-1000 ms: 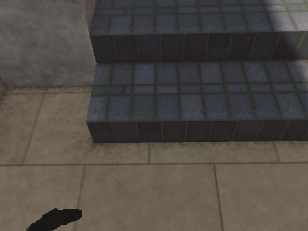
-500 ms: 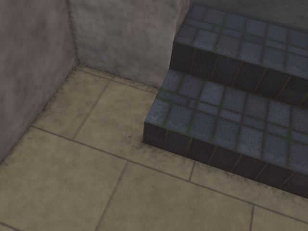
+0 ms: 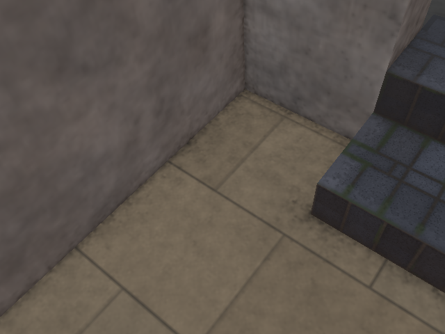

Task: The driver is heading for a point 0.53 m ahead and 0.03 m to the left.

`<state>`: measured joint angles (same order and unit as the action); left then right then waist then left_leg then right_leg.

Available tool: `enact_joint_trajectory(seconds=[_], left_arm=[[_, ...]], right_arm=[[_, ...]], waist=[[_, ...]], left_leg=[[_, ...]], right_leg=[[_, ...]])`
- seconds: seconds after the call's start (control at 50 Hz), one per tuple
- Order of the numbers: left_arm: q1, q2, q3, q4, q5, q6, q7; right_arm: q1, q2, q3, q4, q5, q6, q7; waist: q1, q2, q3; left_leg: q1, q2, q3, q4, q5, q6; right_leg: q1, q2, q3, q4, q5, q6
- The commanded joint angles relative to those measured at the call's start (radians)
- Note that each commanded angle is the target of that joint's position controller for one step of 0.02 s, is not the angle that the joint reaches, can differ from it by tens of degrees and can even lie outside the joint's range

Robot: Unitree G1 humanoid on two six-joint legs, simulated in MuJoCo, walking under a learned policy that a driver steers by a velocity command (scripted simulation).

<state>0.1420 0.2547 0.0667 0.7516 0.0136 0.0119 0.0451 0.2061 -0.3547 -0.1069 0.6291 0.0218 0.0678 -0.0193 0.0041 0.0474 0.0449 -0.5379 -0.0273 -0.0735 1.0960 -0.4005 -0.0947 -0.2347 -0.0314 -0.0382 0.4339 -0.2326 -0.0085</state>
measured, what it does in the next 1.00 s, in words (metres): walks ahead: left foot, then right foot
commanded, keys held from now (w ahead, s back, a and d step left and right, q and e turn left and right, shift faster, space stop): q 0.22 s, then w+q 0.08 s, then w+e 0.70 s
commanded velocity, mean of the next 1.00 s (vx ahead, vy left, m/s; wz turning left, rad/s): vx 0.28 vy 0.00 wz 0.03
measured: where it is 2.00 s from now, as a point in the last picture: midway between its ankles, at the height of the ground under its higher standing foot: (260, 306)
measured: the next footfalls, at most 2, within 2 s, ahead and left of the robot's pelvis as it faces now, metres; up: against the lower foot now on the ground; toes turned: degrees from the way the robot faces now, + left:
left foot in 0.20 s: +0.03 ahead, +0.15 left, +0.00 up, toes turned +8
right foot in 0.76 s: +0.29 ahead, -0.07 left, +0.00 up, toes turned +3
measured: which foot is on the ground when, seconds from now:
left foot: up 0.00-0.18, down 0.20-0.76, up 0.78-1.00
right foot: down 0.00-0.20, up 0.22-0.74, down 0.76-1.00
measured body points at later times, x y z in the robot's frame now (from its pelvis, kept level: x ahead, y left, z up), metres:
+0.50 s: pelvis +0.04 +0.06 +0.01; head +0.05 +0.09 +0.46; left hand +0.12 +0.37 -0.10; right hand +0.20 -0.19 -0.08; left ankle -0.01 +0.15 -0.74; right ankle +0.15 -0.09 -0.69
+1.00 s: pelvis +0.27 +0.00 +0.00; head +0.31 -0.03 +0.45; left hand +0.37 +0.28 -0.09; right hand +0.43 -0.28 -0.09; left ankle +0.35 +0.17 -0.67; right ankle +0.25 -0.07 -0.74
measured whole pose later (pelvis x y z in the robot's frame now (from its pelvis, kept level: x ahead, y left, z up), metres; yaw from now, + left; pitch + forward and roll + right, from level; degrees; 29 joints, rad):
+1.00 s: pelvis +0.27 +0.00 +0.00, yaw -4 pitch +2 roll +1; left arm 0.31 0.30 0.03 0.71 0.00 -0.05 -0.01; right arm 0.20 -0.34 -0.03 0.62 -0.02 -0.10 0.00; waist 0.03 0.03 0.03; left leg -0.64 0.07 -0.05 0.99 -0.22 -0.06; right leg -0.20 0.10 0.08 0.37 -0.20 -0.10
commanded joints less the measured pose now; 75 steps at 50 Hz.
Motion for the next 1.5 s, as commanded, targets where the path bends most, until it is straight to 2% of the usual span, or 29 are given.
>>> enact_joint_trajectory(seconds=[0.02,0.12,0.18,0.2,0.22,0.24,0.28,0.32,0.42,0.68,0.72,0.76,0.78,0.8,0.82,0.84,0.88,0.96,1.06,1.16,1.2,1.22,1.24,1.26,1.28,1.32,1.38,1.44,1.5], left_arm=[[-0.006,0.196,0.050,-0.062,-0.001,0.000,0.007],[-0.015,0.237,0.063,-0.063,-0.024,0.002,-0.013],[0.007,0.209,0.055,-0.041,-0.045,-0.003,-0.019],[0.047,0.157,0.041,-0.035,-0.016,-0.007,-0.025],[-0.009,0.097,0.015,-0.108,0.031,-0.013,-0.024],[-0.089,0.152,0.031,-0.124,0.010,-0.022,-0.017],[-0.082,0.187,0.048,-0.116,-0.021,-0.031,-0.028],[-0.065,0.200,0.055,-0.096,-0.013,-0.039,-0.033],[-0.074,0.144,0.027,-0.067,-0.007,-0.070,-0.061],[-0.144,0.129,-0.015,-0.128,-0.033,-0.085,-0.113],[-0.095,0.147,-0.009,-0.126,-0.033,-0.088,-0.119],[0.134,0.224,0.036,-0.062,-0.036,-0.088,-0.107],[0.289,0.321,0.065,-0.045,-0.040,-0.082,-0.090],[0.302,0.375,0.062,-0.064,-0.031,-0.089,-0.090],[0.288,0.294,0.045,-0.080,-0.031,-0.092,-0.086],[0.248,0.265,0.037,-0.090,-0.024,-0.092,-0.078],[0.150,0.230,0.024,-0.120,-0.015,-0.083,-0.067],[0.102,0.216,0.013,-0.129,-0.015,-0.080,-0.051],[0.169,0.246,0.022,-0.082,-0.031,-0.062,-0.032],[0.237,0.219,0.014,-0.022,-0.019,-0.033,-0.006],[0.189,0.223,0.015,-0.024,-0.013,-0.039,-0.006],[0.165,0.201,0.006,-0.036,-0.009,-0.042,-0.012],[0.189,0.141,-0.016,-0.058,0.012,-0.052,-0.018],[0.384,0.101,-0.035,-0.019,-0.006,-0.060,-0.031],[0.382,0.222,-0.013,0.012,-0.027,-0.054,-0.035],[0.178,0.239,-0.009,-0.030,-0.015,-0.029,-0.028],[0.178,0.140,-0.038,-0.045,0.001,-0.003,-0.024],[0.195,0.114,-0.047,-0.032,0.007,-0.008,-0.017],[0.175,0.138,-0.034,-0.023,0.012,0.005,-0.021]], right_arm=[[-0.083,-0.032,0.004,-0.120,-0.003,-0.017,0.008],[-0.055,-0.054,-0.002,-0.128,-0.001,-0.012,0.023],[0.042,-0.068,-0.018,-0.095,-0.003,-0.009,0.018],[0.085,-0.138,-0.041,-0.092,0.000,-0.012,0.006],[0.071,-0.258,-0.058,-0.129,-0.021,-0.018,-0.005],[0.142,-0.200,-0.047,-0.116,-0.044,-0.045,0.006],[0.102,-0.135,-0.027,-0.083,-0.013,-0.076,0.006],[0.039,-0.100,-0.004,-0.086,-0.006,-0.079,-0.005],[0.071,-0.111,0.008,-0.059,-0.038,-0.109,-0.014],[0.136,-0.152,-0.003,0.037,-0.015,-0.121,0.011],[0.117,-0.168,-0.007,0.035,-0.011,-0.115,0.008],[0.118,-0.134,0.008,0.021,-0.023,-0.110,-0.002],[0.127,-0.083,0.030,-0.025,-0.048,-0.121,-0.007],[0.162,-0.001,0.058,-0.066,-0.053,-0.154,0.001],[0.080,-0.103,0.040,-0.059,-0.008,-0.184,0.017],[0.011,-0.134,0.035,-0.080,0.010,-0.201,0.026],[0.002,-0.125,0.037,-0.072,-0.041,-0.207,0.015],[0.047,-0.082,0.047,-0.059,-0.047,-0.175,0.021],[-0.163,-0.021,0.074,-0.104,-0.042,-0.181,0.032],[-0.213,-0.057,0.058,-0.110,-0.045,-0.189,0.049],[-0.091,-0.089,0.042,-0.084,-0.060,-0.193,0.035],[-0.006,-0.115,0.035,-0.068,-0.075,-0.198,0.027],[0.088,-0.166,0.032,-0.071,-0.103,-0.196,0.017],[0.119,-0.167,0.031,-0.045,-0.104,-0.177,0.024],[0.111,-0.101,0.038,-0.052,-0.063,-0.159,0.027],[0.012,-0.029,0.064,-0.056,-0.046,-0.144,0.016],[-0.084,-0.032,0.071,-0.026,-0.057,-0.128,0.013],[-0.080,-0.056,0.065,0.010,-0.061,-0.125,0.020],[-0.064,-0.030,0.080,0.037,-0.045,-0.120,0.021]], waist=[[0.040,-0.224,-0.109],[0.031,-0.242,-0.106],[-0.022,-0.187,-0.120],[-0.021,-0.005,-0.141],[-0.005,0.299,-0.126],[-0.101,0.190,-0.220],[-0.054,0.104,-0.131],[-0.023,0.114,-0.068],[-0.042,0.102,-0.053],[-0.091,0.053,0.046],[-0.051,0.055,0.011],[0.063,-0.004,-0.145],[0.116,-0.158,-0.255],[0.062,-0.357,-0.335],[0.122,-0.238,-0.293],[0.118,-0.187,-0.186],[0.052,-0.069,-0.102],[-0.018,-0.106,-0.066],[0.054,-0.120,-0.018],[0.070,-0.145,-0.043],[-0.010,-0.194,-0.094],[-0.060,-0.178,-0.180],[-0.085,-0.034,-0.325],[-0.017,0.242,-0.464],[-0.039,0.112,-0.451],[-0.053,-0.035,-0.214],[0.029,0.053,-0.104],[0.028,0.114,-0.168],[0.041,0.077,-0.164]], left_leg=[[-0.061,0.050,0.043,-0.130,-0.003,-0.014],[0.119,0.047,0.126,-0.378,-0.001,0.033],[0.348,0.007,0.136,-0.667,0.220,0.112],[0.525,0.118,-0.040,-0.714,0.487,0.165],[0.599,0.393,-0.448,-0.716,0.778,0.360],[0.565,0.424,-0.503,-0.760,0.571,0.466],[0.518,0.304,-0.394,-0.824,-0.022,0.359],[0.447,0.256,-0.353,-0.881,-0.153,0.311],[0.452,0.236,-0.225,-0.929,0.001,0.291],[0.514,0.317,-0.032,-0.920,0.156,0.272],[0.509,0.308,0.010,-0.834,0.336,0.244],[0.404,0.221,0.141,-0.480,0.677,0.174],[0.138,0.146,0.205,-0.112,0.471,0.098],[-0.200,-0.043,0.072,0.169,-0.178,0.048],[-0.324,0.013,-0.046,0.259,-0.124,0.055],[-0.370,0.056,-0.024,0.240,-0.033,0.076],[-0.256,0.123,-0.015,0.090,0.106,0.074],[-0.108,0.112,0.027,-0.059,0.163,0.032],[-0.006,0.025,0.071,-0.482,0.423,0.012],[0.064,-0.010,0.046,-0.643,0.482,0.064],[0.200,-0.010,0.057,-0.701,0.495,0.112],[0.365,0.042,0.042,-0.708,0.635,0.151],[0.656,0.233,-0.126,-0.587,1.022,0.250],[0.898,0.491,-0.502,-0.597,1.167,0.481],[0.835,0.480,-0.546,-0.653,0.889,0.469],[0.591,0.354,-0.321,-0.720,0.660,0.370],[0.284,0.224,-0.141,-0.802,0.618,0.319],[0.256,0.198,-0.065,-0.783,0.728,0.322],[0.183,0.164,-0.052,-0.771,0.245,0.244]], right_leg=[[0.202,-0.245,0.140,-0.102,0.390,-0.214],[0.148,-0.277,0.087,-0.071,0.384,-0.189],[0.054,-0.237,0.009,0.082,0.259,-0.088],[-0.120,-0.162,-0.084,0.290,0.047,0.001],[-0.447,-0.005,-0.106,0.556,-0.432,0.092],[-0.463,0.011,0.073,0.724,-0.470,0.086],[-0.521,-0.039,0.111,0.703,-0.273,0.042],[-0.499,-0.041,0.096,0.632,-0.120,0.038],[-0.433,-0.034,0.058,0.423,0.076,0.048],[-0.401,-0.026,0.028,0.175,0.052,-0.022],[-0.289,0.011,-0.016,0.142,0.030,-0.059],[0.078,0.089,-0.042,0.111,0.048,-0.106],[0.360,-0.100,0.283,0.071,-0.055,-0.199],[0.560,-0.292,0.836,-0.112,-0.254,-0.355],[0.563,-0.300,0.829,-0.180,-0.322,-0.343],[0.475,-0.275,0.694,-0.171,-0.219,-0.318],[0.250,-0.202,0.515,-0.165,0.041,-0.276],[0.053,-0.120,0.364,-0.203,0.317,-0.284],[0.001,-0.035,0.287,-0.163,0.355,-0.209],[0.153,-0.071,0.359,-0.026,0.497,-0.147],[0.191,-0.052,0.368,0.109,0.702,-0.121],[0.173,-0.009,0.344,0.244,0.701,-0.088],[0.003,0.056,0.317,0.505,0.361,-0.041],[-0.258,0.210,0.267,0.837,-0.467,0.030],[-0.317,0.141,0.287,0.933,-0.458,0.044],[-0.370,0.070,0.198,0.891,-0.349,0.068],[-0.178,0.014,0.124,0.559,-0.285,0.096],[0.012,0.031,0.081,0.277,-0.136,0.110],[0.178,0.055,0.065,0.034,0.093,0.061]])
